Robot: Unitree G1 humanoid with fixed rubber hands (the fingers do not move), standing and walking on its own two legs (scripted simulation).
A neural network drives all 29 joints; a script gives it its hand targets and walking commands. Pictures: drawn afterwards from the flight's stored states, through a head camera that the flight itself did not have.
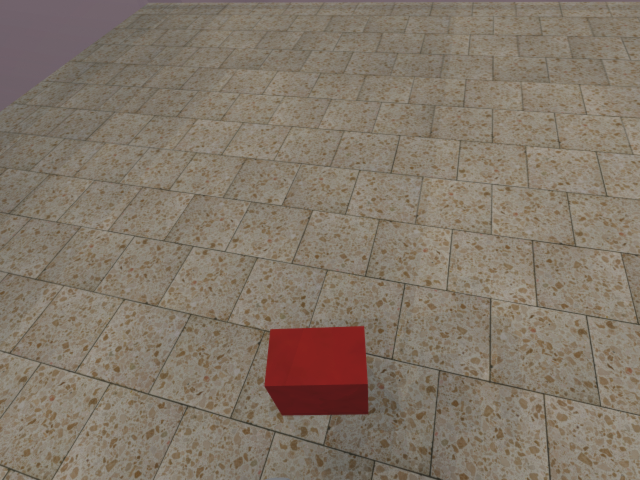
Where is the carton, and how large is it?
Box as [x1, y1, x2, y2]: [264, 326, 367, 414]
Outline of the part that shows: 363,326 270,329 264,385 282,414 367,413 367,379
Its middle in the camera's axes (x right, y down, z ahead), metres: +0.00 +0.40 +1.13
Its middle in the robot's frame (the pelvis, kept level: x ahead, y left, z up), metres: +0.50 +0.08 -0.65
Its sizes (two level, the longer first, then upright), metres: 0.263 0.158 0.260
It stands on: the floor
